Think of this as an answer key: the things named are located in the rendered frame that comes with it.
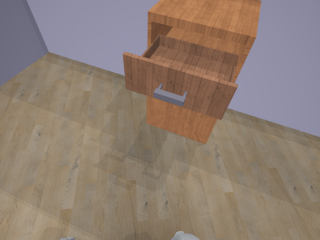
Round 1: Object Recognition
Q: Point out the handle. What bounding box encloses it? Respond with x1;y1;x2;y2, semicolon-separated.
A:
153;83;188;107

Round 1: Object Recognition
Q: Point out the drawer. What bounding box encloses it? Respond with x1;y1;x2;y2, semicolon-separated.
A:
122;34;239;120

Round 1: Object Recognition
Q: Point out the robot right shin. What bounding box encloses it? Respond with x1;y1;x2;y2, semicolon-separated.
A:
174;231;184;237

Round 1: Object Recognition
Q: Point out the cabinet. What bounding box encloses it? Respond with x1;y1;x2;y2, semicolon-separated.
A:
146;0;261;144

